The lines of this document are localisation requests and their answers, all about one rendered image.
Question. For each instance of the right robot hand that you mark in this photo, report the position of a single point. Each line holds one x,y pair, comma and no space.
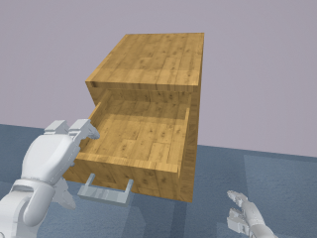
241,221

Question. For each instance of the cabinet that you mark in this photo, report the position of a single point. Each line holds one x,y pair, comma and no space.
164,62

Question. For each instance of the drawer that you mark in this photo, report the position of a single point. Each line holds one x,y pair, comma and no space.
143,137

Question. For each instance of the robot right forearm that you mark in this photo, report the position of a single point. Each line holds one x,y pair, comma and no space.
260,231

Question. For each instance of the left robot hand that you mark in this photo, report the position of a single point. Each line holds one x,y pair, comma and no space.
51,154

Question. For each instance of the robot left forearm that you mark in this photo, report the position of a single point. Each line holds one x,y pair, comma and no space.
24,208

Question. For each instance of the handle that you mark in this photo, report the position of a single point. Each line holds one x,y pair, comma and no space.
103,195

